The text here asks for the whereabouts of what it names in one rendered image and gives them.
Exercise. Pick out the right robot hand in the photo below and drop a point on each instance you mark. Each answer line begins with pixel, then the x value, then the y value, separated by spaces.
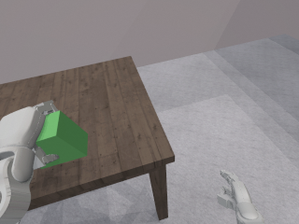
pixel 237 193

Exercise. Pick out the left robot forearm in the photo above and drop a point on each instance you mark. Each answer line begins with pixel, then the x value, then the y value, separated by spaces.
pixel 16 174

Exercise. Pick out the sponge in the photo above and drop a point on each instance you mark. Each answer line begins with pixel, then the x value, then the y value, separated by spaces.
pixel 61 136

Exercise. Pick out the right robot forearm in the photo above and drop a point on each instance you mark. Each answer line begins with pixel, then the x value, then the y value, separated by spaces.
pixel 248 213

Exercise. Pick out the left robot hand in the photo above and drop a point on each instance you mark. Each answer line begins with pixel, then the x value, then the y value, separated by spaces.
pixel 22 128

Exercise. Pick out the table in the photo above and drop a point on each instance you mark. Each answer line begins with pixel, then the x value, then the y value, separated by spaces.
pixel 126 139

